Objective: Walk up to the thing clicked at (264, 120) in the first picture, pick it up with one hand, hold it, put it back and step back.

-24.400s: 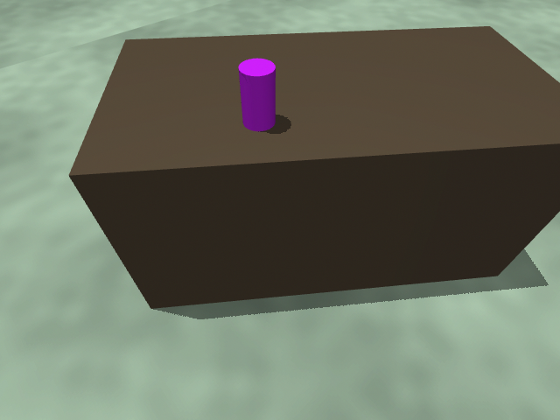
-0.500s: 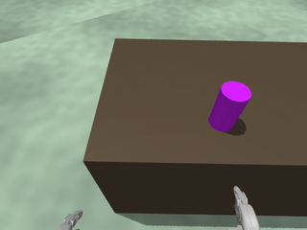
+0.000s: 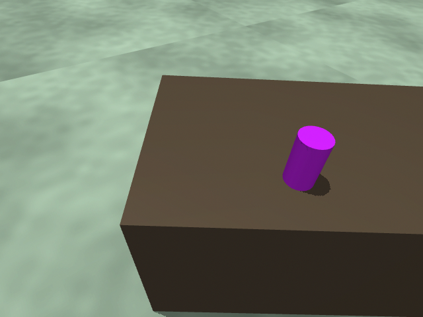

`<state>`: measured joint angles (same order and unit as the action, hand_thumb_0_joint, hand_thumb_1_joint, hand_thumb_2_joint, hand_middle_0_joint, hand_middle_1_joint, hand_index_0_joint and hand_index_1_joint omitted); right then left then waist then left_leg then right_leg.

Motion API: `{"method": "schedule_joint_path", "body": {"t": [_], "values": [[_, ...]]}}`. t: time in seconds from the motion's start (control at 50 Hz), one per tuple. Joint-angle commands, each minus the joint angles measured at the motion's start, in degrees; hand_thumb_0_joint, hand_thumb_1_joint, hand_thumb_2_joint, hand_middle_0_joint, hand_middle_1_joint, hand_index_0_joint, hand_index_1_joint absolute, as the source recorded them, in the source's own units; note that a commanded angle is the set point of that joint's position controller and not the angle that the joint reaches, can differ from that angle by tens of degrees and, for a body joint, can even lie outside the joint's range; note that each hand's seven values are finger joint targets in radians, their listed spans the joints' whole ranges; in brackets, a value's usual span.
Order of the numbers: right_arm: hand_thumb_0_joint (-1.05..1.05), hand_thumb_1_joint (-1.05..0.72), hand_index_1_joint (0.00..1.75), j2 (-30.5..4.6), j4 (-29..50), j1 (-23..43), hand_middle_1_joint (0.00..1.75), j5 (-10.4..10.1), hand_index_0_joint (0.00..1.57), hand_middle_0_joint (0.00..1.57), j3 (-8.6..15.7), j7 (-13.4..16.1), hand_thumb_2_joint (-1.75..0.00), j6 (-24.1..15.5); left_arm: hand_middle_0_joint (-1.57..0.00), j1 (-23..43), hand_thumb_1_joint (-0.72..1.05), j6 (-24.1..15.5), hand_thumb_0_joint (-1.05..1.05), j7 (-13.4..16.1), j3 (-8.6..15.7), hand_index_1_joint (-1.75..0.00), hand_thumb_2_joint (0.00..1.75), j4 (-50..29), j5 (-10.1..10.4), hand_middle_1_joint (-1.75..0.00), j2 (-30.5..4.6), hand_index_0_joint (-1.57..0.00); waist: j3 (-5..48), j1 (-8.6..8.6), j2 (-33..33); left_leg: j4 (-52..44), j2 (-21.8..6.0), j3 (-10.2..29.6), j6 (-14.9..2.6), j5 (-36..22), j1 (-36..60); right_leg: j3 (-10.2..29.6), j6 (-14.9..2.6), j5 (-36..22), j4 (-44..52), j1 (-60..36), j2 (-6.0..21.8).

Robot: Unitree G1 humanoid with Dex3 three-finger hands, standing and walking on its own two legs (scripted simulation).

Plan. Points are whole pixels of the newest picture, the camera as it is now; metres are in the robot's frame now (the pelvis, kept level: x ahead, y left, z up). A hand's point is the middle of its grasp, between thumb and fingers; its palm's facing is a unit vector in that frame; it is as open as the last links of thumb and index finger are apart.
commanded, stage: home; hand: right
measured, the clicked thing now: (306, 159) +0.50 -0.24 +0.00
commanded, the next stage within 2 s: stand in 1.38 s
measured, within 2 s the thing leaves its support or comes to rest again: neither
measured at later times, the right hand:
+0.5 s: hand out of the picture +0.06 -0.25 -0.15, palm faces -0.05 +0.93 -0.36, open 17.4 cm
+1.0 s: hand out of the picture +0.08 -0.26 -0.15, palm faces -0.03 +0.93 -0.37, open 17.4 cm
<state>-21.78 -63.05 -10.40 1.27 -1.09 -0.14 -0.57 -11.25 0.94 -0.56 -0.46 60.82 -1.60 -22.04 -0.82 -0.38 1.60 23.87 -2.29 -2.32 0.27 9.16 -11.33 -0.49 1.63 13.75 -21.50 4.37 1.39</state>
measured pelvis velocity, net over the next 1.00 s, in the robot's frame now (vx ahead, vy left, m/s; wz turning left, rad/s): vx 0.01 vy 0.00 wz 0.00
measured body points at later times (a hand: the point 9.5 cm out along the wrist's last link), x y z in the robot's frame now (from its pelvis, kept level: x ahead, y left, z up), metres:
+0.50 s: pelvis -0.01 +0.00 +0.00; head -0.01 +0.01 +0.45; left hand +0.02 +0.30 -0.14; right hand +0.06 -0.30 -0.13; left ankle +0.05 +0.12 -0.74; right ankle -0.02 -0.14 -0.74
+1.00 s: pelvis +0.01 +0.00 +0.00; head +0.01 +0.01 +0.45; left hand +0.08 +0.30 -0.13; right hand +0.08 -0.30 -0.12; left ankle +0.05 +0.12 -0.74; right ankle -0.02 -0.14 -0.74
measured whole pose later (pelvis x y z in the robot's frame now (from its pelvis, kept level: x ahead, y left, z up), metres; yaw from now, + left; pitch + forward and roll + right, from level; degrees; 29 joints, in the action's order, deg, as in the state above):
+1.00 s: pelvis +0.01 +0.00 +0.00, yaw +0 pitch -3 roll +0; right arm -20.2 -65.0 -6.7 0.7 -0.7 -0.1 -0.6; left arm -7.5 0.3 -0.3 -0.1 63.9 -1.1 -20.3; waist -2.2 -0.3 0.9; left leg 20.6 -1.7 -2.6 0.2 8.1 -9.9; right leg -0.4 1.9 12.9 -18.6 3.1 2.0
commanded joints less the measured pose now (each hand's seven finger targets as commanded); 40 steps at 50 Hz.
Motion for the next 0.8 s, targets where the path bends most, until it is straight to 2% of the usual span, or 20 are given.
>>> {"method": "schedule_joint_path", "body": {"t": [0.0,0.06,0.12,0.14,0.18,0.22,0.28,0.34,0.38,0.4,0.46,0.48,0.52,0.66,0.7,0.78], "values": [[0.00,0.53,0.06,-12.9,3.1,5.0,0.06,-0.2,0.06,0.06,2.5,0.6,-0.07,-1.7,-0.20,2.5,0.90,-1.8,0.00,0.2,2.0,-0.29,0.90,-2.3,0.3,-0.29,-11.1,-0.20,-0.6,0.49,-2.7,-8.4,-5.4,7.8,-2.09,7.1,1.8,4.4,-2.96,2.1,5.9,5.1,4.5],[0.00,0.53,0.06,-13.1,2.7,4.7,0.06,-0.1,0.06,0.06,2.5,0.6,-0.07,-1.4,-0.20,1.8,0.90,-1.6,0.00,0.2,2.0,-0.29,0.90,-1.2,0.3,-0.29,-11.2,-0.20,-1.9,0.52,-3.7,-10.2,-5.5,8.7,-1.99,11.9,0.1,4.1,-2.83,4.2,6.0,6.3,4.1],[0.00,0.55,0.05,-12.7,2.3,4.5,0.05,-0.3,0.05,0.05,2.4,0.6,-0.06,-1.5,-0.20,1.5,0.90,-1.8,0.00,0.1,2.0,-0.29,0.90,-0.6,0.3,-0.29,-10.8,-0.20,-1.1,0.52,-3.1,-9.7,-5.5,8.7,-2.03,10.1,0.5,4.4,-2.93,2.5,6.2,5.6,4.5],[0.00,0.55,0.05,-12.7,2.2,4.5,0.05,-0.2,0.05,0.05,2.4,0.6,-0.06,-1.4,-0.20,1.4,0.90,-1.8,0.00,0.2,2.0,-0.29,0.90,-0.4,0.3,-0.29,-10.8,-0.20,-2.3,0.48,-3.0,-9.9,-5.3,8.8,-2.05,11.5,-0.7,4.3,-2.86,3.8,6.5,6.0,4.4],[0.00,0.54,0.06,-12.5,2.2,4.4,0.06,-0.3,0.05,0.06,2.6,0.6,-0.06,-1.4,-0.20,1.0,0.90,-1.9,0.00,0.2,2.0,-0.29,0.90,0.1,0.3,-0.29,-10.7,-0.20,-0.9,0.36,-2.1,-8.7,-5.4,8.4,-2.15,9.8,1.8,4.8,-3.04,3.5,6.9,6.9,4.8],[0.00,0.54,0.06,-12.4,1.8,3.7,0.06,-0.4,0.06,0.06,2.6,0.6,-0.06,-1.2,-0.20,1.3,0.90,-1.9,0.00,0.3,2.2,-0.29,0.90,0.1,0.3,-0.29,-10.9,-0.20,-1.9,0.00,-2.2,-8.8,-5.1,8.4,-2.02,10.6,0.9,4.9,-3.04,4.4,7.2,7.3,4.7],[0.00,0.56,0.05,-11.8,2.0,3.7,0.05,-0.5,0.05,0.05,2.6,0.6,-0.05,-1.3,-0.20,1.6,0.90,-2.0,0.00,0.4,2.2,-0.30,0.90,0.2,0.4,-0.29,-10.7,-0.20,-0.8,-0.05,-1.8,-7.9,-5.1,7.9,-2.11,6.7,1.9,5.1,-2.95,1.6,7.0,6.4,5.3],[0.00,0.55,0.05,-11.7,1.9,3.9,0.05,-0.6,0.05,0.05,2.6,0.5,-0.06,-1.1,-0.20,0.8,0.90,-1.9,0.00,0.5,2.2,-0.29,0.90,0.7,0.4,-0.29,-10.5,-0.20,-2.5,0.01,-1.5,-8.4,-5.1,8.4,-2.01,8.9,1.9,4.9,-2.82,3.8,7.3,8.4,4.9],[0.00,0.56,0.05,-11.6,2.1,4.3,0.05,-0.5,0.05,0.05,2.6,0.5,-0.05,-1.2,-0.20,1.0,0.90,-2.0,0.00,0.5,2.3,-0.30,0.90,0.5,0.4,-0.29,-10.3,-0.20,-1.3,0.19,-2.4,-8.3,-5.2,8.3,-1.98,7.4,1.9,4.7,-2.86,1.4,6.7,6.8,5.1],[0.00,0.55,0.05,-11.5,2.1,4.5,0.05,-0.7,0.05,0.05,2.6,0.6,-0.06,-1.2,-0.20,1.1,0.90,-1.9,0.00,0.5,2.3,-0.30,0.90,0.6,0.3,-0.29,-10.3,-0.20,-1.8,0.02,-2.1,-8.6,-5.2,8.4,-1.92,7.9,2.1,4.6,-2.89,2.0,6.6,7.7,4.9],[0.00,0.57,0.05,-11.4,2.1,4.7,0.05,-0.7,0.05,0.05,2.6,0.6,-0.05,-1.1,-0.20,1.5,0.90,-2.0,0.00,0.6,2.4,-0.30,0.90,0.6,0.3,-0.29,-10.6,-0.20,-1.6,-0.03,-0.9,-7.8,-5.1,7.9,-1.92,6.0,2.7,4.8,-2.89,1.7,6.7,7.4,5.2],[0.00,0.56,0.05,-11.4,2.1,5.2,0.05,-0.7,0.05,0.05,2.6,0.5,-0.05,-1.2,-0.20,1.6,0.90,-2.1,0.00,0.7,2.3,-0.30,0.90,0.4,0.4,-0.29,-10.4,-0.20,-0.8,0.09,-0.9,-7.0,-5.2,7.6,-2.08,3.6,3.9,5.2,-2.98,0.5,7.1,7.4,5.6],[0.00,0.56,0.05,-11.5,1.9,4.7,0.05,-0.7,0.05,0.05,2.7,0.6,-0.05,-1.1,-0.20,2.0,0.90,-2.0,0.00,0.7,2.5,-0.30,0.90,0.3,0.4,-0.29,-10.7,-0.20,-1.1,-0.15,-1.3,-7.2,-5.1,7.4,-1.96,4.5,3.3,5.1,-2.94,0.9,7.2,7.2,5.5],[0.00,0.57,0.05,-11.3,1.8,5.6,0.05,-0.8,0.05,0.05,2.5,0.7,-0.04,-1.3,-0.20,2.9,0.90,-2.1,0.00,0.9,2.4,-0.30,0.90,0.2,0.8,-0.29,-10.4,-0.20,1.3,0.27,-1.6,-5.5,-5.6,6.6,-1.90,-6.9,5.2,4.8,-2.51,-6.4,6.4,3.5,5.9],[0.00,0.55,0.05,-11.3,1.8,5.3,0.05,-0.7,0.05,0.05,2.6,0.8,-0.05,-1.4,-0.20,3.3,0.90,-2.1,0.00,0.9,2.4,-0.30,0.90,-0.1,0.7,-0.29,-10.4,-0.20,2.1,0.23,-1.7,-5.2,-5.5,6.2,-1.90,-8.1,5.1,4.8,-2.37,-8.6,6.5,2.3,6.2],[0.00,0.57,0.05,-11.3,1.5,5.7,0.05,-0.8,0.05,0.05,2.5,0.9,-0.05,-1.4,-0.20,3.7,0.90,-1.9,0.00,1.0,2.5,-0.30,0.90,0.2,0.7,-0.29,-10.4,-0.20,1.5,0.36,-1.9,-5.8,-5.7,6.4,-1.67,-9.1,5.3,4.2,-2.18,-8.5,6.1,2.1,6.1]]}}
